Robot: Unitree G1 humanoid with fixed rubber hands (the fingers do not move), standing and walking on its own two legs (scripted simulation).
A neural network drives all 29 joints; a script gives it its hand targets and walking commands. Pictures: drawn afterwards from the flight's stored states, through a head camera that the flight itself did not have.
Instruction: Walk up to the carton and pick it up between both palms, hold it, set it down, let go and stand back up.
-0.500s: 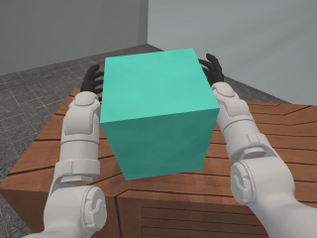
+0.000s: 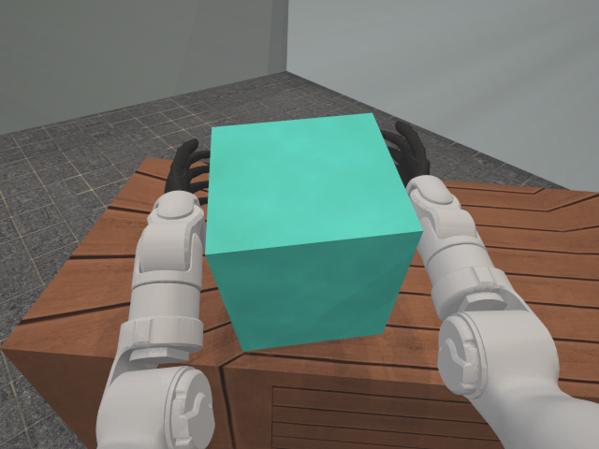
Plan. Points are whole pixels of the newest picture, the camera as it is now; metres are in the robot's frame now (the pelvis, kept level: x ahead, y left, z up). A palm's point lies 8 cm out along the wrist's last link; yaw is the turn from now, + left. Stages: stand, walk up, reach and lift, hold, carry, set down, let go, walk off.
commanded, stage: set down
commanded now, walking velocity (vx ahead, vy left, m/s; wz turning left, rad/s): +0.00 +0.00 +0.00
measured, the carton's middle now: (303, 238) +0.38 -0.02 +0.14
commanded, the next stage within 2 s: none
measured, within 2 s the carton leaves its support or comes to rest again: neither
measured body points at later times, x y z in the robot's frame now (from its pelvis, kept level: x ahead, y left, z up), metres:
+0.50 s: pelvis +0.00 +0.00 +0.00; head -0.02 +0.01 +0.45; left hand +0.40 +0.14 +0.17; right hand +0.43 -0.17 +0.18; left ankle +0.01 +0.14 -0.75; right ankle +0.03 -0.11 -0.75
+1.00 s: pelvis +0.01 +0.00 +0.00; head +0.00 +0.00 +0.45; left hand +0.41 +0.13 +0.14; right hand +0.44 -0.17 +0.15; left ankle +0.01 +0.14 -0.75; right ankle +0.03 -0.11 -0.75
